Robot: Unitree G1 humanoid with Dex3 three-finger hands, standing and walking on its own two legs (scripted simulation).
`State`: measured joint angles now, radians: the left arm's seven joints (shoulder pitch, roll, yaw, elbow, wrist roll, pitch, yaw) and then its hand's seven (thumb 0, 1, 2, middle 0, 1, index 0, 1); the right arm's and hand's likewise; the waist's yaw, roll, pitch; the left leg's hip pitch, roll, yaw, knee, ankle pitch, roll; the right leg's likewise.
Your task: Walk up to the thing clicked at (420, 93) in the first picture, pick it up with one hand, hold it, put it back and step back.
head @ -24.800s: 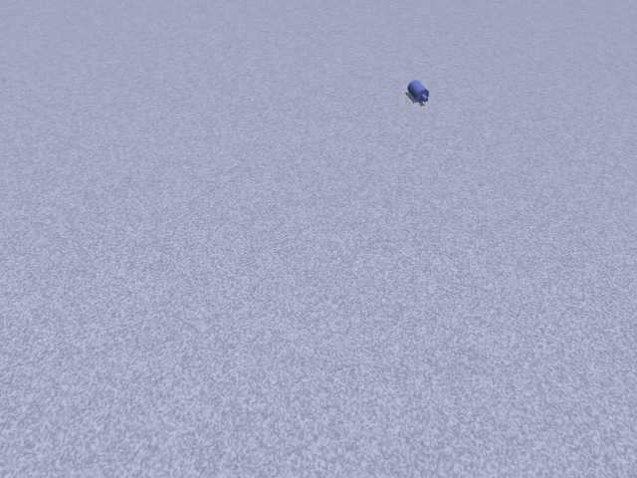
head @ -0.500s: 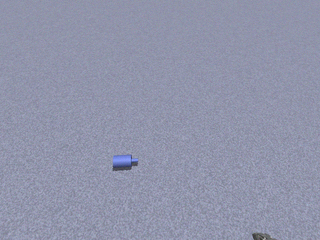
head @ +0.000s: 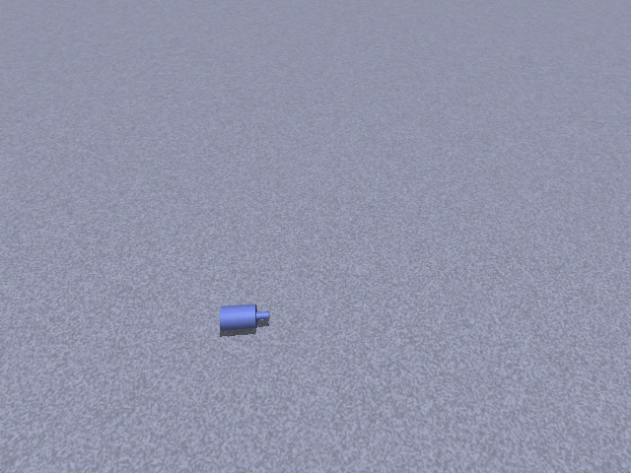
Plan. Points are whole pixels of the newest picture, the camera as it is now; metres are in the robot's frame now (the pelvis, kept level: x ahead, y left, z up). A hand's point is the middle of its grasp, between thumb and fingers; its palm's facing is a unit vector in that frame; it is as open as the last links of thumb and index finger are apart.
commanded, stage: stand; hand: left
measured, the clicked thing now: (245, 316) +0.73 +0.22 -0.74
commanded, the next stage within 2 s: walk up in 0.28 s
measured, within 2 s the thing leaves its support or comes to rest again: neither
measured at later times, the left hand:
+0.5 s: hand out of the picture +0.06 +0.29 -0.16, palm faces +0.06 -0.94 -0.35, open 7.4 cm
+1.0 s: hand (119, 395) +0.27 +0.31 -0.16, palm faces -0.08 -0.93 -0.36, open 7.4 cm
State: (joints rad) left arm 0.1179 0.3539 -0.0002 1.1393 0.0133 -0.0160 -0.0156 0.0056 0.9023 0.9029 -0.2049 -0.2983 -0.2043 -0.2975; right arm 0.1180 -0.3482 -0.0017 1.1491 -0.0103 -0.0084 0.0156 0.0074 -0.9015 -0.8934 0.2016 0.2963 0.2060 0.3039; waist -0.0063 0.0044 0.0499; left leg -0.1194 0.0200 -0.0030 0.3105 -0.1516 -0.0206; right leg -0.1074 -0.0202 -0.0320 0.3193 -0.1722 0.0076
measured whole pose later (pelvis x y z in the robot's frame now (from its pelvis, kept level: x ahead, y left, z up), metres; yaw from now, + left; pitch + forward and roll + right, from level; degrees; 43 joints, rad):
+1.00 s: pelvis +0.19 +0.04 -0.02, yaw -1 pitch -3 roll +2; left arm 0.25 0.41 0.07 0.92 0.03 -0.01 -0.08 0.01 0.90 0.90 -0.20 -0.30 -0.20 -0.30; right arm 0.35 -0.39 -0.06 0.88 -0.01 -0.06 0.03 0.01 -0.90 -0.89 0.21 0.30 0.21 0.30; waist -0.03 -0.03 0.10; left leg -0.05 0.01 0.09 0.49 -0.38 0.00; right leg -0.40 -0.08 0.00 0.61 -0.16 -0.03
